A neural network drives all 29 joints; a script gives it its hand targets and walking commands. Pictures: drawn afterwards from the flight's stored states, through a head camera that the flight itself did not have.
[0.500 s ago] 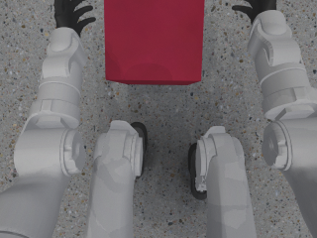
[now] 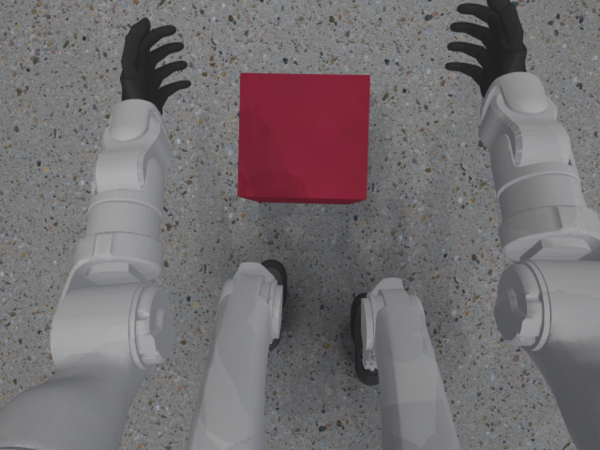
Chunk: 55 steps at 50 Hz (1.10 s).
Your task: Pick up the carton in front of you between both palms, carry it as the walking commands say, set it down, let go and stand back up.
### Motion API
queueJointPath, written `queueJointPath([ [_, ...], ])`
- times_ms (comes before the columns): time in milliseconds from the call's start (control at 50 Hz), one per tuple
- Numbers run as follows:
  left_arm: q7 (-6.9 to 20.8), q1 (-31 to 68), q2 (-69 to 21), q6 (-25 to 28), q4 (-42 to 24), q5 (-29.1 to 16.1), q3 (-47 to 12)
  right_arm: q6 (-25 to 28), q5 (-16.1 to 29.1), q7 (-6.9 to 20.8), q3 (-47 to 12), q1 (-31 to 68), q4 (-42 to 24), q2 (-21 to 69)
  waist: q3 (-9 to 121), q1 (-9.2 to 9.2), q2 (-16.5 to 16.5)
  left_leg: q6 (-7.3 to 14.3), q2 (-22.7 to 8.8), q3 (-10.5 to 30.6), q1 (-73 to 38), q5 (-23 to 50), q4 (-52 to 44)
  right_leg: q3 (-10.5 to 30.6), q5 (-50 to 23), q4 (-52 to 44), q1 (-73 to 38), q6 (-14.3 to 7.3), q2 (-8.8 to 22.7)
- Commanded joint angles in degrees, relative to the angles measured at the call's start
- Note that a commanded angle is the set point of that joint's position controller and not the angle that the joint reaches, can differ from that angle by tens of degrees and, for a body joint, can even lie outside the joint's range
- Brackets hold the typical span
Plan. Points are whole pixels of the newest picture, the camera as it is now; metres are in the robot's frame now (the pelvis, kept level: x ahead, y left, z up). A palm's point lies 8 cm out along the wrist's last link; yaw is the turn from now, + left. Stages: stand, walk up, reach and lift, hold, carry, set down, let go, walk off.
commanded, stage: set down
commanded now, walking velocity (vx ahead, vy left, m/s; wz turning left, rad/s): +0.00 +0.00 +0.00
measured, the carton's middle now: (304, 150) +0.50 +0.06 -0.41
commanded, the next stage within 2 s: let go in 0.28 s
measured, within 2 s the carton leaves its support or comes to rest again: neither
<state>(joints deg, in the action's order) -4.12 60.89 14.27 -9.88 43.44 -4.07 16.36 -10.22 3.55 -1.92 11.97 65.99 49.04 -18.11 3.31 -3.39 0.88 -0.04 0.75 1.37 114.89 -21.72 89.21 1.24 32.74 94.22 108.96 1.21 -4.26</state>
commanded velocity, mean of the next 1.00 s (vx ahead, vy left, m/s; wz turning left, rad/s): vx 0.00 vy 0.00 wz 0.00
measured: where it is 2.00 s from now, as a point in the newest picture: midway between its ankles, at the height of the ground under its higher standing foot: (318, 336)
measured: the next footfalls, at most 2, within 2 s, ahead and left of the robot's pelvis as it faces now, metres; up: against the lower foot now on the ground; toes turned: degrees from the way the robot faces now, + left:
none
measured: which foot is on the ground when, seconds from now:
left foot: down 0.00-1.00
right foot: down 0.00-1.00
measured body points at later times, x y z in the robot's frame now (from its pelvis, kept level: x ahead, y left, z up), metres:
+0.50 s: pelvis +0.04 +0.01 +0.13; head +0.32 +0.03 +0.49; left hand +0.47 +0.24 +0.01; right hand +0.51 -0.17 +0.02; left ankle +0.12 +0.12 -0.50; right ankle +0.06 -0.12 -0.50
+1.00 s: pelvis +0.10 +0.00 +0.23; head +0.22 +0.01 +0.66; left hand +0.30 +0.25 +0.14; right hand +0.35 -0.21 +0.13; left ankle +0.12 +0.12 -0.50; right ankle +0.06 -0.12 -0.50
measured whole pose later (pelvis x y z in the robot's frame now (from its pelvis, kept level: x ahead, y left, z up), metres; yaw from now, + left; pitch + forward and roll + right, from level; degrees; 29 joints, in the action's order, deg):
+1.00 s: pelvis +0.10 +0.00 +0.23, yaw +2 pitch +16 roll +0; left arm 3.0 -3.4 10.8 0.5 27.4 0.4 4.6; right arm 1.0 -1.4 2.0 6.2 0.3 31.2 -10.7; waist 1.4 -1.7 0.1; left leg 0.4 1.4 1.4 36.7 -11.6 32.2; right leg 3.2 19.1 33.8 30.9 0.0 -1.6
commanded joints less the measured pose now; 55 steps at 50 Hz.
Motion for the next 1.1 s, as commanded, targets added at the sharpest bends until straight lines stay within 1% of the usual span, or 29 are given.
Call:
queueJointPath([
  [0,0.33,10.95,5.34,1.06,-6.49,0.78,0.73,1.33,-0.65,0.98,1.54,12.37,-5.77,-6.69,60.88,-0.46,0.11,-1.74,2.35,-3.27,-54.12,20.13,-7.52,-4.72,-14.65,-15.21,-17.93,1.02,-1.81],
  [220,1.52,6.91,3.54,2.46,-5.8,3.54,2.44,3.12,-3.14,2.95,3.36,8.63,-4.52,-5.37,57.09,-0.56,0.88,-1.57,1.84,-2.23,-62.81,23.38,-20.43,-3.29,-19.15,-28.44,-27.65,1.49,-1.05],
  [280,2.06,5.52,2.66,3.1,-4.53,4.57,2.71,3.79,-4.2,3.2,4.01,7.18,-3.18,-4.41,54.33,-0.28,0.96,-1.56,1.54,-1.92,-63.91,23.09,-23.62,-2.78,-19.53,-31.76,-29.71,1.53,-0.73],
  [320,2.57,3.3,2.45,3.4,-4.74,5.73,2.71,4.01,-5.49,3.0,4.39,4.48,-3.26,-3.69,55.3,-0.03,0.98,-1.45,1.49,-1.92,-66.56,24.27,-25.53,-2.58,-21.09,-33.94,-32.86,1.67,-0.68],
  [400,4.03,-4.99,2.33,3.61,-7.13,8.71,2.09,3.99,-8.37,1.77,4.6,-4.79,-6.38,-1.48,58.47,0.28,0.79,-0.89,1.64,-2.05,-74.14,28.36,-29.26,-2.23,-25.47,-38.26,-40.54,1.99,-0.9],
  [480,5.57,-15.5,2.49,4.0,-11.81,10.63,0.03,4.55,-9.27,0.65,3.64,-15.86,-13.3,0.86,57.25,0.12,-0.4,-0.17,1.53,-1.43,-82.55,32.05,-33.33,-1.86,-28.13,-42.52,-46.05,1.82,-1.1],
  [540,6.29,-21.45,2.63,4.72,-15.26,10.02,-1.9,5.55,-8.44,0.75,2.47,-21.98,-17.74,1.25,52.23,0.27,-1.18,-0.01,0.9,-0.15,-87.84,33.4,-36.49,-1.7,-27.59,-45.82,-47.67,1.42,-0.79],
  [580,6.7,-25.55,2.33,5.32,-16.26,9.03,-3.13,6.41,-7.52,1.22,1.54,-26.07,-19.28,1.42,48.18,0.41,-1.5,-0.05,0.43,0.71,-90.67,33.58,-38.52,-1.66,-26.69,-47.96,-48.62,1.13,-0.46],
  [640,7.13,-32.48,1.19,6.47,-16.09,7.34,-4.68,7.8,-6.52,2.06,0.25,-33.02,-19.41,1.99,42.82,0.72,-1.49,-0.13,-0.14,1.8,-94.08,34.16,-41.23,-1.48,-26.07,-50.75,-50.8,0.83,0.01],
  [720,7.28,-42.33,0.13,8.24,-15.5,5.9,-6.72,9.49,-5.9,2.82,-1.14,-42.92,-18.33,2.44,37.4,1.14,-1.66,-0.16,-0.61,2.76,-98.97,36.73,-44.17,-0.98,-26.64,-54.0,-54.66,0.51,0.38],
  [780,7.12,-49.26,0.36,9.45,-16.35,5.3,-7.93,10.5,-5.75,3.11,-1.93,-50.01,-18.37,2.37,33.09,1.42,-1.96,-0.21,-0.72,3.0,-102.69,38.13,-46.74,-0.57,-27.24,-56.8,-58.7,0.14,0.69],
  [840,6.95,-55.36,0.84,10.48,-18.16,4.82,-8.93,11.36,-5.52,3.37,-2.75,-56.25,-19.62,2.24,28.51,1.59,-2.1,-0.17,-0.54,2.92,-105.75,37.99,-49.95,-0.09,-28.09,-59.94,-64.3,-0.22,1.08],
  [980,7.05,-67.95,1.8,11.72,-22.55,4.07,-11.1,12.58,-4.63,4.0,-5.07,-68.6,-24.41,1.74,17.44,1.96,-1.1,-0.37,0.48,1.48,-111.31,33.52,-58.42,0.4,-30.66,-67.63,-80.75,-0.32,1.86],
  [1040,7.31,-71.2,2.5,11.33,-23.61,3.63,-11.96,12.24,-4.54,4.2,-6.13,-72.7,-26.17,1.74,11.24,2.54,0.31,-0.7,1.05,0.46,-112.27,29.15,-61.94,0.73,-30.49,-71.17,-86.68,-0.11,2.4],
  [1080,7.56,-71.88,2.92,10.67,-24.24,3.37,-12.34,11.56,-4.4,4.45,-6.97,-74.46,-27.02,1.97,6.84,2.91,1.3,-0.77,1.43,-0.16,-113.05,25.56,-63.7,0.97,-28.99,-73.11,-88.49,-0.01,2.82],
])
